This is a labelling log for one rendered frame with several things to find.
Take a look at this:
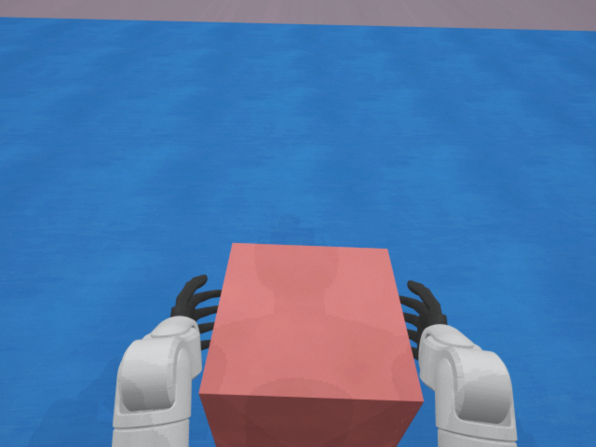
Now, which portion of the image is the robot left forearm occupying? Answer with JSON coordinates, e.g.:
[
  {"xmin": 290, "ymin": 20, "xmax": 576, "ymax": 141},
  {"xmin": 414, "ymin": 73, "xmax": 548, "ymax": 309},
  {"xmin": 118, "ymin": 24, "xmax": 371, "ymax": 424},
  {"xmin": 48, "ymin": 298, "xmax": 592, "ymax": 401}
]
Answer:
[{"xmin": 112, "ymin": 316, "xmax": 202, "ymax": 447}]

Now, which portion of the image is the robot right forearm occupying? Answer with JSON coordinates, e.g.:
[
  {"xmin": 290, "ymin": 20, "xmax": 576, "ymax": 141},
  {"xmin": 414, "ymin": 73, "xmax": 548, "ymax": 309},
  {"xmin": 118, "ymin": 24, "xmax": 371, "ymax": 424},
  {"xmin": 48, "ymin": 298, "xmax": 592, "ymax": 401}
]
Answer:
[{"xmin": 418, "ymin": 324, "xmax": 517, "ymax": 447}]

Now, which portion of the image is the left robot hand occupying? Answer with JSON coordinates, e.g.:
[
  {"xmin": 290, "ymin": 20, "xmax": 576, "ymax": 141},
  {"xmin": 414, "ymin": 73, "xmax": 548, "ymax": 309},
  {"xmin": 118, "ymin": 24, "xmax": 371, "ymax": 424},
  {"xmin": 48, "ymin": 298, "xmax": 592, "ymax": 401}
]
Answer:
[{"xmin": 170, "ymin": 275, "xmax": 222, "ymax": 350}]

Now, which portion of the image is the right robot hand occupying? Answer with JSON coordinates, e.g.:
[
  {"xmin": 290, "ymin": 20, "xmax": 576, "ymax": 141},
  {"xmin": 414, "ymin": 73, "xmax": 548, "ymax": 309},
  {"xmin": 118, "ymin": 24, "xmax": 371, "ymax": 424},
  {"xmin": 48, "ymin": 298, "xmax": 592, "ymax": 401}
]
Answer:
[{"xmin": 399, "ymin": 280, "xmax": 447, "ymax": 360}]

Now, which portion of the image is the carton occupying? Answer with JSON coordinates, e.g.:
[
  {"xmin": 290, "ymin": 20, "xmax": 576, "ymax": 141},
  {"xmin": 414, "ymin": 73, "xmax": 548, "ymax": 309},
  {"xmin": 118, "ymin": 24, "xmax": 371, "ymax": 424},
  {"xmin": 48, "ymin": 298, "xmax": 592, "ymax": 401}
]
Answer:
[{"xmin": 198, "ymin": 243, "xmax": 424, "ymax": 447}]

